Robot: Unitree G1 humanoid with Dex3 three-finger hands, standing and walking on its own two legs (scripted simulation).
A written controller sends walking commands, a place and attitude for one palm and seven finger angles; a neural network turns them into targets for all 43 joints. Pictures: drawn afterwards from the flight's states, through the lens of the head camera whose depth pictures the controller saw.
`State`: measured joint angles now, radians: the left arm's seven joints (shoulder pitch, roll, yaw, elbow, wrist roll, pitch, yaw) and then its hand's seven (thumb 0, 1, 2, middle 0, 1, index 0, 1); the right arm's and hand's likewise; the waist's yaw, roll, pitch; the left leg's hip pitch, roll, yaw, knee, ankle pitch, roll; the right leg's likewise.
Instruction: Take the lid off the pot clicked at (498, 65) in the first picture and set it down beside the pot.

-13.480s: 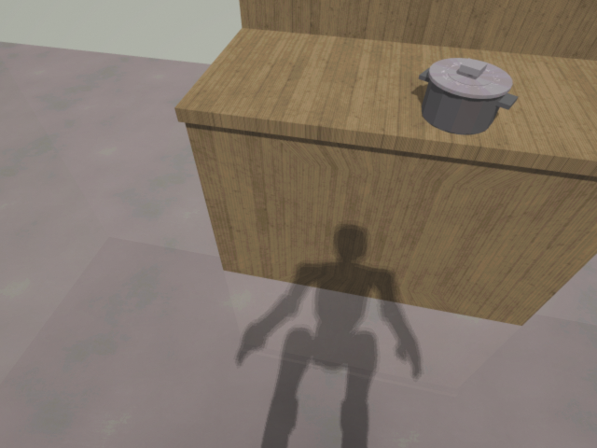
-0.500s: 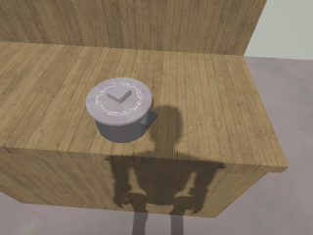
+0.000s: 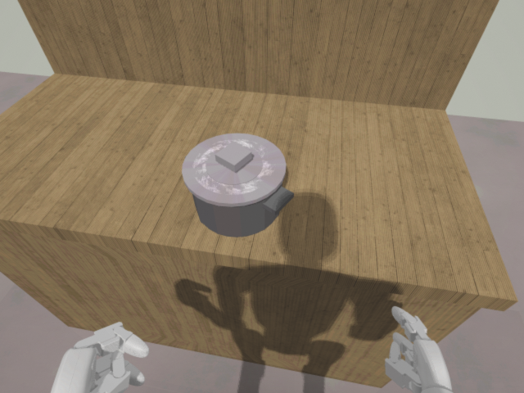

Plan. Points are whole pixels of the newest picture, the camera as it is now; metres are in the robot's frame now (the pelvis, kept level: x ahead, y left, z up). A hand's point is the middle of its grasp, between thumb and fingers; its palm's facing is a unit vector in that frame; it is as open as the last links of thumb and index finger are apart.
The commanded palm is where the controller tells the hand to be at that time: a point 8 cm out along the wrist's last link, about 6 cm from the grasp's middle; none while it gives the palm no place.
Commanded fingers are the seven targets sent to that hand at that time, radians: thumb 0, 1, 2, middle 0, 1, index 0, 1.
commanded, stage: lift the closed hand beside the body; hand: left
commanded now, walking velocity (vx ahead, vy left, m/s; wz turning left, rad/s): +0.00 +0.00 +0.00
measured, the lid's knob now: (233, 156) +0.46 +0.11 +0.12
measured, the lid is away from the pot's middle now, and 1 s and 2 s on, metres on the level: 0.00 0.00 0.00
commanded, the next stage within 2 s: raise the hand higher, near the body in 0.08 s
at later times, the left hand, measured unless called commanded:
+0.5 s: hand (87, 332) +0.16 +0.24 +0.07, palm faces +0.28 -0.86 -0.43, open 3.1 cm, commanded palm +0.11 +0.27 +0.11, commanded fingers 0.00 0.90 0.90 -1.30 -1.50 -1.30 -1.50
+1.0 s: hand (79, 288) +0.19 +0.24 +0.14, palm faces +0.33 -0.83 -0.44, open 3.1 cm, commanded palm +0.14 +0.28 +0.16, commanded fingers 0.00 0.90 0.90 -1.30 -1.50 -1.30 -1.50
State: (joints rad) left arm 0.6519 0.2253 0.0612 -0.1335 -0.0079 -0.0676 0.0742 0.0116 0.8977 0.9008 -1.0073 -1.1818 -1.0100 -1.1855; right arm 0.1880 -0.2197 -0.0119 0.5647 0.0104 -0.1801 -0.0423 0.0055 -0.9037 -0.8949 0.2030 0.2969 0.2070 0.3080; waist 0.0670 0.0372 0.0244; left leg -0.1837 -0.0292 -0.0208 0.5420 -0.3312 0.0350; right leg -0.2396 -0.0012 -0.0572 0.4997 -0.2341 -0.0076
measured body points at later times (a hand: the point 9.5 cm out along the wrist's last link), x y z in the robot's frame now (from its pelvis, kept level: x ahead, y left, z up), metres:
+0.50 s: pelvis +0.02 +0.01 +0.00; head +0.01 +0.00 +0.45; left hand +0.14 +0.29 +0.10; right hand +0.22 -0.21 -0.07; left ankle -0.02 +0.10 -0.73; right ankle +0.02 -0.12 -0.73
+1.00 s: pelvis +0.02 +0.01 +0.00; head +0.01 -0.01 +0.45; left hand +0.16 +0.28 +0.16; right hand +0.21 -0.19 -0.08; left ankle -0.02 +0.10 -0.73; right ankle +0.02 -0.12 -0.73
